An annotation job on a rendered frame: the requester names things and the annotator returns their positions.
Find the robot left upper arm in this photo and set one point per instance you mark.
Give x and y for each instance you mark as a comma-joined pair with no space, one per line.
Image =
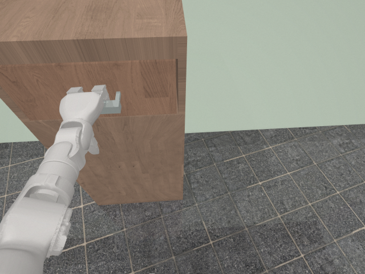
36,230

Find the cabinet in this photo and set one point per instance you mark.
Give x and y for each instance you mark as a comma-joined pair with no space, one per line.
141,157

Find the handle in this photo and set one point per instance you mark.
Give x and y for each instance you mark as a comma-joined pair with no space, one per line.
112,106

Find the left robot forearm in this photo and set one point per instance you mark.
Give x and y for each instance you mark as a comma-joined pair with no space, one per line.
56,176

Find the drawer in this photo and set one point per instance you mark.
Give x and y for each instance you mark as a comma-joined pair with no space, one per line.
148,87

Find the robot left hand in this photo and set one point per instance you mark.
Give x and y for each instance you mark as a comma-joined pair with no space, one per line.
84,105

